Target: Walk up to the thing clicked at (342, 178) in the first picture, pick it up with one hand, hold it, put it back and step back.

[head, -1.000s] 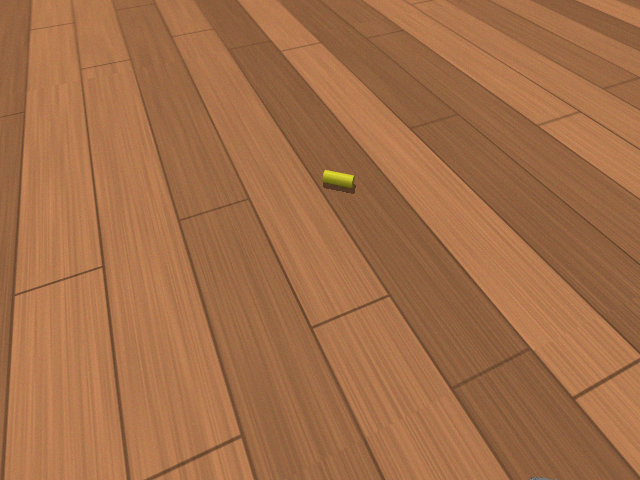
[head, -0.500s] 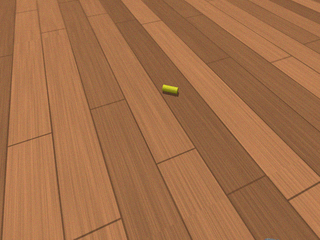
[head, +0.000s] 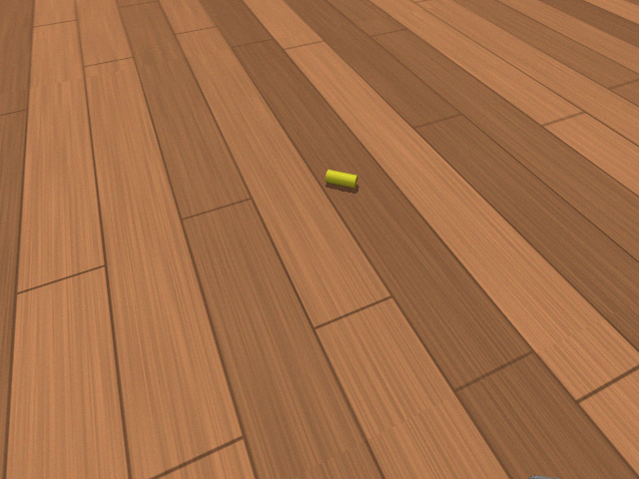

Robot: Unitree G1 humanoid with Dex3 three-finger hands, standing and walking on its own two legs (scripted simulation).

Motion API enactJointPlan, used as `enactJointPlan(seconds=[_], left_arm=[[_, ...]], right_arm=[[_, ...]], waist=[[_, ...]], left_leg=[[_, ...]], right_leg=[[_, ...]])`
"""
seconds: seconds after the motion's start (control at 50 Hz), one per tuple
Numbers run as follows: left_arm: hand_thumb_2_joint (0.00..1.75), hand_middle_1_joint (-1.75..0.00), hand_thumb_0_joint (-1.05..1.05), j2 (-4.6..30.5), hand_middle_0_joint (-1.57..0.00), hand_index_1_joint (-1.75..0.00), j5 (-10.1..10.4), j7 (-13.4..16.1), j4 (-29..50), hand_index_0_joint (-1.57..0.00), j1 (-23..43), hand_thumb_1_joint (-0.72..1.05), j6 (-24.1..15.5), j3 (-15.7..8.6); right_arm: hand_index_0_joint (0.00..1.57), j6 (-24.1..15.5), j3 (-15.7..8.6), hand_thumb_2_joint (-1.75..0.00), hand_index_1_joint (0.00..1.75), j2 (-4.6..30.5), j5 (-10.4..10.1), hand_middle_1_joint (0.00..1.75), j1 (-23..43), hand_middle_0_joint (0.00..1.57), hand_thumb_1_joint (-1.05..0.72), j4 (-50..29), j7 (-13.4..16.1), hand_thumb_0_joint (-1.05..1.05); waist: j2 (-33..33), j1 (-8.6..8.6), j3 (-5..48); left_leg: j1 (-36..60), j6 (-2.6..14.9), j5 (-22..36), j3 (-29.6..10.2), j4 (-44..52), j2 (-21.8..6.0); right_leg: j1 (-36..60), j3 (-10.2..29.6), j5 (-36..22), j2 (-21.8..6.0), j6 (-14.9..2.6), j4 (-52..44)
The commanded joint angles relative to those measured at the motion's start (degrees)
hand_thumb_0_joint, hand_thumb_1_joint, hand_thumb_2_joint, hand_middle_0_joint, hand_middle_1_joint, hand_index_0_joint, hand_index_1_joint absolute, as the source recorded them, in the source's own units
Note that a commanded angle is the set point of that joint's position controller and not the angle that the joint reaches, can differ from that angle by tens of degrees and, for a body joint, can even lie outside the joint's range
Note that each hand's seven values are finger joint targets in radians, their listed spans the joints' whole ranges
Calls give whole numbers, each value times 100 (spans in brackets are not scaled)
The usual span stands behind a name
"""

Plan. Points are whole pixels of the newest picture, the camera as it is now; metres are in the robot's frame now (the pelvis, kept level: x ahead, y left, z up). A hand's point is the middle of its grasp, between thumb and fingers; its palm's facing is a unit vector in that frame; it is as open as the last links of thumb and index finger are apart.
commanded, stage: stand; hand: left
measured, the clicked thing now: (341, 178) +1.41 -0.08 -0.75
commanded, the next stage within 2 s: walk up in 0.12 s
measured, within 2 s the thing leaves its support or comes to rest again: neither
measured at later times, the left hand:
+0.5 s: hand (184, 449) +0.17 +0.22 -0.15, palm faces -0.12 -0.89 -0.43, open 7.4 cm
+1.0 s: hand (237, 292) +0.44 +0.18 -0.16, palm faces -0.31 -0.88 -0.35, open 7.4 cm
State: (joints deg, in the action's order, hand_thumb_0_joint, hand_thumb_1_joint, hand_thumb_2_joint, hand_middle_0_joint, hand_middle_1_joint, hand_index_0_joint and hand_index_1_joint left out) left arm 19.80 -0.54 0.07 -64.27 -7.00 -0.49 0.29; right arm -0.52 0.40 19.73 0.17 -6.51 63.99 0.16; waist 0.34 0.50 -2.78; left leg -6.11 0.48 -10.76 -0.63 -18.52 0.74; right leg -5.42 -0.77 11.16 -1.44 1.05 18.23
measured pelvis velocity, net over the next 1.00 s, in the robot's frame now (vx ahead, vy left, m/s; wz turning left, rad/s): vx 0.30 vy -0.07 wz -0.27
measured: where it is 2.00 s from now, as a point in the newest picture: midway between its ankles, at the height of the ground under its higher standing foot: (365, 314)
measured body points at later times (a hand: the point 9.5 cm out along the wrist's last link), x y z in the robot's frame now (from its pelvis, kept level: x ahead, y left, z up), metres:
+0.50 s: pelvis +0.08 -0.07 -0.03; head +0.08 -0.09 +0.42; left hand +0.18 +0.26 -0.12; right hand +0.08 -0.42 -0.15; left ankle +0.01 +0.08 -0.71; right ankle +0.11 -0.20 -0.75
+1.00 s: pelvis +0.30 -0.07 -0.01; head +0.31 -0.05 +0.44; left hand +0.46 +0.22 -0.13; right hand +0.27 -0.39 -0.11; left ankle +0.34 +0.04 -0.75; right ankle +0.27 -0.20 -0.69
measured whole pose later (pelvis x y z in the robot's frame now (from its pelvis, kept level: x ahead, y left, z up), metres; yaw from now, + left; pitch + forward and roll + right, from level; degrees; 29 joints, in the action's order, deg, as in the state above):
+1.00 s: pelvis +0.30 -0.07 -0.01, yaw -15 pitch -2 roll +0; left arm 25.9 0.4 -2.7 -51.0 -16.4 -3.8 -2.2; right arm -4.5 -3.3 22.1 0.8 -17.6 48.4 -3.4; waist 3.5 -1.8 -3.1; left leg -12.5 1.3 -14.4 7.9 -29.1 -2.9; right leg -26.2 1.6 20.3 -1.6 -1.3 58.8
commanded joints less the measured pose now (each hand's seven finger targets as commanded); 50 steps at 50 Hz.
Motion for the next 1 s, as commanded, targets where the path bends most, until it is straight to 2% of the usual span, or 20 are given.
enactJointPlan(seconds=[0.0,0.08,0.1,0.12,0.16,0.18,0.26,0.32,0.38,0.4,0.42,0.44,0.56,0.7,0.76,0.78,0.8,0.82,0.9,0.98], left_arm=[[90,-30,0,1191,-20,-30,-2,58,359,-20,207,90,-127,-251],[90,-30,0,1187,-20,-30,-1,59,363,-20,210,90,-123,-249],[90,-30,0,1699,-20,-30,-111,-134,825,-20,-174,90,-161,-611],[90,-30,0,1582,-20,-30,-136,-196,844,-20,126,90,-137,-601],[90,-30,0,1342,-20,-30,-164,-283,1246,-20,802,90,-120,-594],[90,-30,0,1395,-20,-30,-164,-295,1338,-20,742,90,-165,-603],[90,-30,0,1475,-20,-30,-85,-526,1266,-20,-245,90,-203,-653],[90,-30,0,1437,-20,-30,-111,-592,1284,-20,-367,90,-216,-736],[90,-30,0,1611,-20,-30,-147,-458,959,-20,-1534,90,-278,-869],[90,-30,0,1960,-20,-30,-172,-337,851,-20,-2207,90,-340,-1026],[90,-30,0,2556,-20,-30,-178,-247,1078,-20,-2386,90,-407,-1133],[90,-30,0,2660,-20,-30,-125,-273,1313,-20,-1841,90,-409,-1054],[90,-30,0,1995,-20,-30,14,-239,1654,-20,-917,90,-480,-812],[90,-30,0,2115,-20,-30,-25,-256,1895,-20,-876,90,-542,-828],[90,-30,0,1935,-20,-30,-39,-236,1954,-20,-778,90,-523,-719],[90,-30,0,1631,-20,-30,-46,-232,1971,-20,-1009,90,-520,-625],[90,-30,0,1048,-20,-30,87,-209,2030,-20,-1346,90,-517,-478],[90,-30,0,1636,-20,-30,49,-104,1917,-20,-1330,90,-508,-575],[90,-30,0,1721,-20,-30,119,-194,1659,-20,-1259,90,-516,-594],[90,-30,0,1503,-20,-30,88,-342,1813,-20,-942,90,-432,-556]], right_arm=[[20,-151,-232,-90,30,1217,11,30,212,20,-90,-322,59,0],[20,-139,-226,-90,30,1217,27,30,202,20,-90,-327,56,0],[20,-284,-651,-90,30,1846,159,30,-142,20,-90,-729,-50,0],[20,-319,-717,-90,30,1893,211,30,-334,20,-90,-616,-98,0],[20,-354,-890,-90,30,2068,210,30,-811,20,-90,-701,-122,0],[20,-410,-924,-90,30,2159,204,30,-700,20,-90,-844,-129,0],[20,-486,-912,-90,30,2030,258,30,107,20,-90,-1344,-193,0],[20,-441,-886,-90,30,1908,296,30,138,20,-90,-1461,-274,0],[20,-329,-796,-90,30,1667,259,30,194,20,-90,-1568,-286,0],[20,-290,-666,-90,30,1322,249,30,-132,20,-90,-1579,-303,0],[20,-288,-529,-90,30,1032,135,30,-110,20,-90,-1827,-326,0],[20,-269,-667,-90,30,1600,169,30,172,20,-90,-1831,-283,0],[20,-238,-733,-90,30,1639,124,30,-733,20,-90,-1400,-452,0],[20,-346,-814,-90,30,1519,169,30,-345,20,-90,-1818,-533,0],[20,-437,-927,-90,30,1612,185,30,-1165,20,-90,-1638,-450,0],[20,-489,-1031,-90,30,1890,205,30,-1942,20,-90,-1444,-375,0],[20,-554,-1138,-90,30,2355,305,30,-2250,20,-90,-1540,-310,0],[20,-535,-1162,-90,30,2541,95,30,-1789,20,-90,-1691,-314,0],[20,-547,-855,-90,30,1864,31,30,-1153,20,-90,-1904,-256,0],[20,-562,-822,-90,30,1879,99,30,-1157,20,-90,-1984,-258,0]], waist=[[-29,-43,466],[-30,-44,391],[-4,-178,961],[-313,-354,409],[-1014,-768,-428],[-748,-627,-596],[-1031,-8,-187],[-992,2,-155],[153,551,258],[1394,832,575],[2374,877,496],[1257,636,-13],[708,10,-387],[506,16,-253],[94,-500,12],[-927,-843,504],[-2315,-811,712],[-1533,-633,556],[-813,-220,-221],[-998,-247,-153]], left_leg=[[108,102,1251,-552,163,-796],[3,96,1138,-540,209,-776],[655,453,-1943,-449,-311,-667],[805,610,-2931,-786,-44,-854],[874,1285,-3420,-2245,1048,-2233],[600,1512,-3096,-2565,1155,-2634],[97,1169,-2514,-1224,1103,-2079],[-641,857,-1978,-161,617,-1460],[-1643,606,-2044,544,-1399,-941],[-2473,442,-2114,891,-3244,-490],[-3712,125,-2455,539,-4544,182],[-3407,47,-2075,-212,-4813,-325],[-2293,5,-798,-80,-3411,-797],[-1443,-87,-74,319,-1798,-671],[208,4,-172,576,-1386,-345],[1144,259,-996,43,-769,-581],[1723,805,-2235,-2704,225,-2166],[1084,1459,-2886,-3948,833,-2715],[-164,1133,-681,-1361,474,-1922],[-195,1293,73,-452,480,-1746]], right_leg=[[110,462,-1018,-650,-248,-176],[89,473,-938,-647,-245,-230],[-488,632,1714,-287,-456,310],[-1742,497,2353,-206,-443,779],[-3497,150,1741,-38,-291,2804],[-3600,533,1638,-387,-298,3131],[-2489,398,1244,-642,-205,2650],[-1286,-170,755,-311,-134,1822],[692,-515,125,84,-142,1226],[1693,202,1292,-123,-308,650],[1548,3520,3138,-1671,-928,-770],[381,4654,3776,-2333,-1601,-1192],[-872,1691,2006,-1153,-1245,-787],[-1200,1119,1512,-1086,-1177,-375],[-1970,704,600,-795,-951,981],[-2242,267,-182,-335,-753,2811],[-3450,25,1353,555,-365,4578],[-3552,580,1995,447,-470,5182],[-3055,679,930,-298,-351,4573],[-2680,267,773,-313,-138,3183]])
